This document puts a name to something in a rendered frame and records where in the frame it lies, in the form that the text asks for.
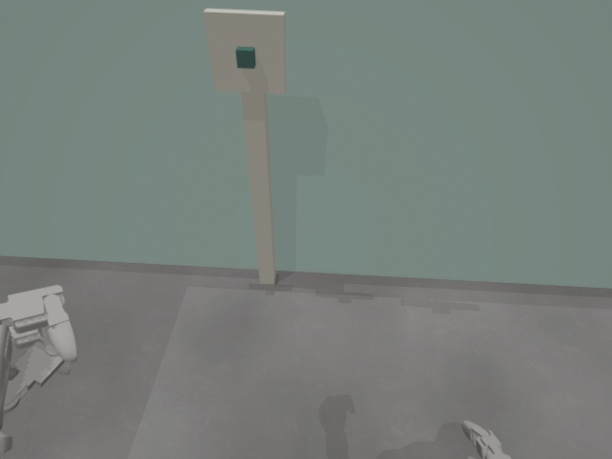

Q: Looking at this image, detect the right robot hand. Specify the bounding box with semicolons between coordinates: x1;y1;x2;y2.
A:
462;421;512;459

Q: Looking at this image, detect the panel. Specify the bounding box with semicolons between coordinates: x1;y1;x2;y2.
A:
203;9;286;285

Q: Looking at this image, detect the button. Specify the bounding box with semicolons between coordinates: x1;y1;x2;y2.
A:
235;47;255;69

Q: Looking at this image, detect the left robot hand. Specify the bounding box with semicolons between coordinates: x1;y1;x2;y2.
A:
0;285;77;430

